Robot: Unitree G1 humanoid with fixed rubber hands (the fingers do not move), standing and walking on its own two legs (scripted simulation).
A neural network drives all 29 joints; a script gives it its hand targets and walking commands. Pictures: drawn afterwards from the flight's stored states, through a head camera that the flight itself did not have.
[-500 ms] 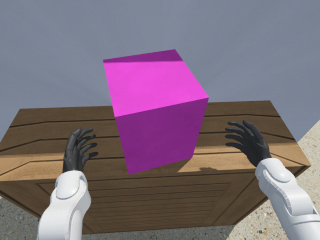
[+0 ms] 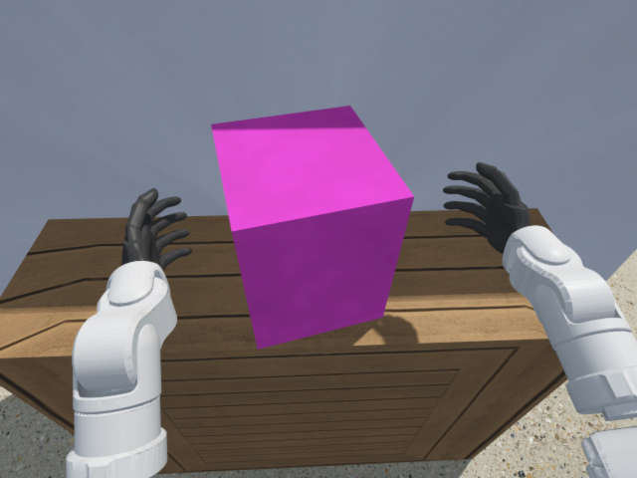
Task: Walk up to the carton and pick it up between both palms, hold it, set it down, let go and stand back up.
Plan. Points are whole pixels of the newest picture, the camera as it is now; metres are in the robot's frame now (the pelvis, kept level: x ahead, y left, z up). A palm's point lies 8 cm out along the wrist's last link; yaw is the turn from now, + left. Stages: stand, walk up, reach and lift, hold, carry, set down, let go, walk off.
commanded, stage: reach and lift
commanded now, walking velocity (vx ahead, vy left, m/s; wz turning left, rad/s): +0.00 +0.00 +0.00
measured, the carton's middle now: (303, 228) +0.45 +0.05 +0.08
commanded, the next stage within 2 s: none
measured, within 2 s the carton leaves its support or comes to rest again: neither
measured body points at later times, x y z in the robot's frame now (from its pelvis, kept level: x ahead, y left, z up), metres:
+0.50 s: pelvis +0.00 +0.01 +0.00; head +0.03 +0.01 +0.45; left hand +0.35 +0.24 +0.20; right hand +0.46 -0.15 +0.20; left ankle +0.06 +0.17 -0.75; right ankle -0.01 -0.09 -0.75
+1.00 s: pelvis +0.01 +0.01 +0.00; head +0.04 +0.00 +0.45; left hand +0.40 +0.25 +0.24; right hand +0.51 -0.13 +0.24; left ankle +0.06 +0.17 -0.75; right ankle -0.01 -0.09 -0.75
